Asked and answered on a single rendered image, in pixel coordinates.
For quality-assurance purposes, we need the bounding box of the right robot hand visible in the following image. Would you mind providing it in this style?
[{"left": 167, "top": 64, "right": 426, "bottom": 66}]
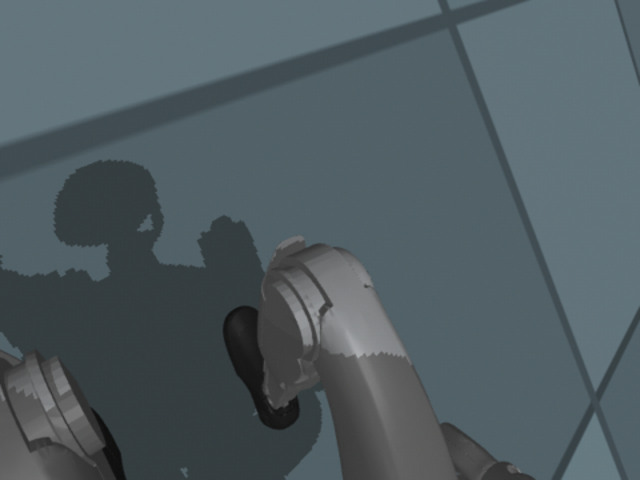
[{"left": 439, "top": 423, "right": 498, "bottom": 480}]

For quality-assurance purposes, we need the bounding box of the right robot foot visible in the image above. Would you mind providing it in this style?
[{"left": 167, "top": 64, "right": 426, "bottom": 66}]
[{"left": 223, "top": 306, "right": 299, "bottom": 430}]

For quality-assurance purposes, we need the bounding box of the right robot arm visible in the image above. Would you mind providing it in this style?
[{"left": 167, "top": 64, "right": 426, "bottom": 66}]
[{"left": 481, "top": 461, "right": 536, "bottom": 480}]

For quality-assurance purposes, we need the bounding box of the left robot foot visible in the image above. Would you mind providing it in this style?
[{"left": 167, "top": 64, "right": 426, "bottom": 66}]
[{"left": 90, "top": 407, "right": 127, "bottom": 480}]

